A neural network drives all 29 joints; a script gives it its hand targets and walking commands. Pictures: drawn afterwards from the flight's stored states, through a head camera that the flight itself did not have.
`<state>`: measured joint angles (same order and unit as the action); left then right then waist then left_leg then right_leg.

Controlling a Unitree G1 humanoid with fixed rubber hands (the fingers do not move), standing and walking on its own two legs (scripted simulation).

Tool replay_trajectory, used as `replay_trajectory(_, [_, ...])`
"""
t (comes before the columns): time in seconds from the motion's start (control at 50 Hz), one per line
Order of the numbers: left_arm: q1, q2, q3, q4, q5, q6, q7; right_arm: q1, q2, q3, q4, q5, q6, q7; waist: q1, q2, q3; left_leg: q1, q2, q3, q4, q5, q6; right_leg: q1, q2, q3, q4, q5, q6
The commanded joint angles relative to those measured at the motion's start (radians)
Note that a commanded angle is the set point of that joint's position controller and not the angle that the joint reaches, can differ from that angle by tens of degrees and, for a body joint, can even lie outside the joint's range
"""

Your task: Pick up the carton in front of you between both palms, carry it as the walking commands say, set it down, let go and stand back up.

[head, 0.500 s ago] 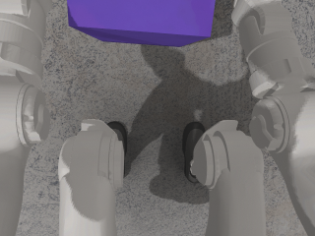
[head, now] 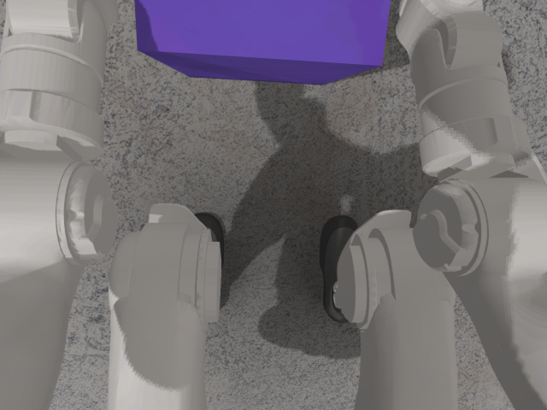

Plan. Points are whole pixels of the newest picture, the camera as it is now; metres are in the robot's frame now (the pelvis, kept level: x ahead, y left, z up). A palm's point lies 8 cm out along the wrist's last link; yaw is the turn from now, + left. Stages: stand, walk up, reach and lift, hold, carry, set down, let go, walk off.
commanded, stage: reach and lift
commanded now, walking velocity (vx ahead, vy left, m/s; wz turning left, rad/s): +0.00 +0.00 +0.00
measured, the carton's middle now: out of the picture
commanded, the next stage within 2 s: none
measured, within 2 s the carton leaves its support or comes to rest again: leaves its support in 0.06 s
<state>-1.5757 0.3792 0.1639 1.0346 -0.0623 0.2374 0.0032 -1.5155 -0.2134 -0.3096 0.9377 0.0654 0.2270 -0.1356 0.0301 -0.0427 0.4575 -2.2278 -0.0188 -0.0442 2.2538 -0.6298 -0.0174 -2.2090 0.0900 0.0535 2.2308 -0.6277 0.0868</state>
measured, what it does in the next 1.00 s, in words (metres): rises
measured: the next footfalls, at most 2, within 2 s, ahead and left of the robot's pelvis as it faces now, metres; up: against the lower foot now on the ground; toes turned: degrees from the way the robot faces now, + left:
none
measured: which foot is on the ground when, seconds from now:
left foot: down 0.00-1.00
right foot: down 0.00-1.00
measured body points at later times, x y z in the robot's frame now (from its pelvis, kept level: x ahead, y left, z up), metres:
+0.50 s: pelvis -0.02 -0.01 +0.10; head +0.26 +0.03 +0.45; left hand +0.51 +0.20 +0.03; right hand +0.52 -0.11 +0.03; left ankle +0.10 +0.13 -0.33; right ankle +0.11 -0.14 -0.33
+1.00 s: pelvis +0.02 -0.01 +0.22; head +0.22 +0.02 +0.62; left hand +0.47 +0.19 +0.17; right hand +0.49 -0.12 +0.18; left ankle +0.10 +0.13 -0.33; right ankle +0.11 -0.14 -0.33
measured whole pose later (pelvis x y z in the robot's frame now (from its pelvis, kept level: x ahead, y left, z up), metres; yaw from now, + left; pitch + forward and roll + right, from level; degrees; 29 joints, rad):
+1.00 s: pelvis +0.02 -0.01 +0.22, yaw +3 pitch +38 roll -1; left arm -0.86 -0.01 0.40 0.67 0.22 0.41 0.02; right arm -0.83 0.09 -0.46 0.63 -0.20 0.38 -0.08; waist 0.00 -0.03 -0.22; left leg -1.64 -0.09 -0.12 1.46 -0.47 -0.06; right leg -1.62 0.11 0.11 1.46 -0.50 0.07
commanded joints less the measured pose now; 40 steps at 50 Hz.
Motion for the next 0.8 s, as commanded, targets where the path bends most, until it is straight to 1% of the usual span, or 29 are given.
replay_trajectory(0.0, [-0.558, -1.031, -0.344, -0.322, -0.147, -0.004, -0.265, -0.657, 1.005, 0.428, -0.251, 0.154, -0.002, 0.257, 0.043, 0.040, -1.626, 0.802, -0.078, 0.109, -0.182, 0.658, 0.018, 0.648, 0.060, -0.167, -0.126, 0.574, -0.074])
replay_trajectory(0.04, [-0.580, -1.072, -0.377, -0.444, -0.164, 0.012, -0.244, -0.676, 1.042, 0.475, -0.348, 0.174, 0.012, 0.243, 0.038, 0.055, -1.896, 0.975, -0.084, 0.107, -0.189, 0.805, 0.011, 0.700, 0.068, -0.174, -0.146, 0.654, -0.067])
replay_trajectory(0.06, [-0.583, -1.088, -0.384, -0.495, -0.166, 0.025, -0.235, -0.681, 1.070, 0.495, -0.396, 0.175, 0.023, 0.238, 0.044, 0.072, -2.023, 1.056, -0.089, 0.106, -0.193, 0.867, 0.010, 0.706, 0.071, -0.174, -0.159, 0.667, -0.061])
replay_trajectory(0.08, [-0.595, -1.099, -0.389, -0.536, -0.167, 0.038, -0.229, -0.678, 1.086, 0.508, -0.437, 0.166, 0.037, 0.234, 0.037, 0.085, -2.142, 1.098, -0.096, 0.109, -0.201, 0.880, 0.007, 0.730, 0.075, -0.173, -0.176, 0.671, -0.060])
replay_trajectory(0.1, [-0.596, -1.144, -0.410, -0.564, -0.163, 0.045, -0.213, -0.675, 1.116, 0.526, -0.457, 0.157, 0.046, 0.225, 0.035, 0.095, -2.215, 1.098, -0.105, 0.122, -0.211, 0.851, -0.001, 0.754, 0.085, -0.176, -0.190, 0.670, -0.057])
replay_trajectory(0.14, [-0.551, -1.170, -0.416, -0.572, -0.145, 0.064, -0.197, -0.647, 1.123, 0.532, -0.478, 0.137, 0.062, 0.221, 0.027, 0.094, -2.236, 1.072, -0.117, 0.130, -0.251, 0.781, -0.007, 0.786, 0.093, -0.177, -0.228, 0.641, -0.053])
replay_trajectory(0.18, [-0.473, -1.200, -0.391, -0.497, -0.103, 0.088, -0.201, -0.595, 1.133, 0.503, -0.429, 0.099, 0.080, 0.229, 0.019, 0.091, -2.091, 0.998, -0.121, 0.138, -0.305, 0.691, -0.008, 0.737, 0.096, -0.180, -0.275, 0.569, -0.045])
replay_trajectory(0.2, [-0.423, -1.215, -0.366, -0.436, -0.077, 0.100, -0.207, -0.556, 1.142, 0.473, -0.380, 0.075, 0.089, 0.235, 0.016, 0.088, -1.968, 0.953, -0.121, 0.140, -0.333, 0.641, -0.011, 0.687, 0.096, -0.183, -0.300, 0.517, -0.040])
replay_trajectory(0.22, [-0.386, -1.228, -0.333, -0.376, -0.048, 0.109, -0.216, -0.519, 1.152, 0.438, -0.328, 0.047, 0.097, 0.242, 0.014, 0.085, -1.833, 0.877, -0.121, 0.144, -0.362, 0.564, -0.016, 0.635, 0.094, -0.184, -0.328, 0.447, -0.039])
replay_trajectory(0.24, [-0.360, -1.242, -0.290, -0.317, -0.014, 0.114, -0.225, -0.490, 1.159, 0.391, -0.275, 0.010, 0.103, 0.248, 0.012, 0.082, -1.699, 0.784, -0.121, 0.149, -0.395, 0.466, -0.020, 0.587, 0.092, -0.185, -0.358, 0.367, -0.041])
replay_trajectory(0.26, [-0.343, -1.250, -0.234, -0.262, 0.029, 0.117, -0.235, -0.465, 1.158, 0.324, -0.223, -0.036, 0.109, 0.256, 0.000, 0.079, -1.571, 0.696, -0.121, 0.149, -0.431, 0.366, -0.021, 0.547, 0.092, -0.184, -0.390, 0.291, -0.045])
replay_trajectory(0.28, [-0.327, -1.259, -0.183, -0.218, 0.068, 0.121, -0.242, -0.446, 1.157, 0.266, -0.180, -0.078, 0.115, 0.262, -0.007, 0.077, -1.485, 0.638, -0.122, 0.149, -0.467, 0.294, -0.017, 0.523, 0.092, -0.183, -0.423, 0.236, -0.051])
replay_trajectory(0.3, [-0.316, -1.259, -0.135, -0.187, 0.102, 0.125, -0.249, -0.427, 1.150, 0.214, -0.145, -0.116, 0.120, 0.269, -0.013, 0.075, -1.431, 0.607, -0.123, 0.146, -0.496, 0.245, -0.012, 0.508, 0.091, -0.181, -0.451, 0.197, -0.055])
replay_trajectory(0.34, [-0.299, -1.254, -0.073, -0.145, 0.149, 0.128, -0.256, -0.405, 1.143, 0.151, -0.107, -0.167, 0.124, 0.276, -0.017, 0.075, -1.389, 0.589, -0.126, 0.146, -0.542, 0.198, -0.009, 0.503, 0.091, -0.177, -0.497, 0.160, -0.060])
replay_trajectory(0.4, [-0.297, -1.247, -0.024, -0.132, 0.189, 0.128, -0.259, -0.406, 1.138, 0.112, -0.099, -0.202, 0.125, 0.285, -0.018, 0.075, -1.403, 0.613, -0.128, 0.145, -0.591, 0.176, -0.006, 0.529, 0.090, -0.172, -0.550, 0.147, -0.062])
replay_trajectory(0.44, [-0.308, -1.254, -0.021, -0.144, 0.196, 0.129, -0.259, -0.416, 1.149, 0.118, -0.111, -0.204, 0.127, 0.290, -0.016, 0.074, -1.443, 0.652, -0.129, 0.145, -0.618, 0.173, -0.005, 0.557, 0.090, -0.170, -0.579, 0.147, -0.062])
replay_trajectory(0.5, [-0.326, -1.281, -0.047, -0.187, 0.186, 0.135, -0.259, -0.433, 1.185, 0.158, -0.150, -0.184, 0.135, 0.301, -0.010, 0.069, -1.547, 0.739, -0.132, 0.147, -0.652, 0.198, -0.005, 0.614, 0.093, -0.171, -0.616, 0.167, -0.058])
replay_trajectory(0.56, [-0.328, -1.322, -0.106, -0.247, 0.156, 0.148, -0.257, -0.432, 1.231, 0.228, -0.200, -0.146, 0.150, 0.312, 0.000, 0.067, -1.685, 0.851, -0.135, 0.152, -0.684, 0.256, -0.008, 0.692, 0.096, -0.174, -0.648, 0.212, -0.050])
replay_trajectory(0.64, [-0.277, -1.378, -0.191, -0.321, 0.113, 0.171, -0.257, -0.375, 1.289, 0.321, -0.259, -0.098, 0.175, 0.328, 0.008, 0.066, -1.811, 0.983, -0.139, 0.154, -0.723, 0.351, -0.014, 0.788, 0.099, -0.172, -0.687, 0.283, -0.041])
replay_trajectory(0.7, [-0.209, -1.420, -0.244, -0.359, 0.087, 0.183, -0.257, -0.302, 1.319, 0.375, -0.286, -0.076, 0.186, 0.337, 0.005, 0.066, -1.825, 1.048, -0.142, 0.147, -0.755, 0.405, -0.021, 0.842, 0.100, -0.165, -0.720, 0.328, -0.038])
replay_trajectory(0.78, [-0.109, -1.463, -0.290, -0.381, 0.071, 0.182, -0.254, -0.191, 1.344, 0.415, -0.293, -0.067, 0.182, 0.341, -0.005, 0.070, -1.763, 1.098, -0.143, 0.130, -0.810, 0.449, -0.028, 0.899, 0.101, -0.151, -0.777, 0.373, -0.039])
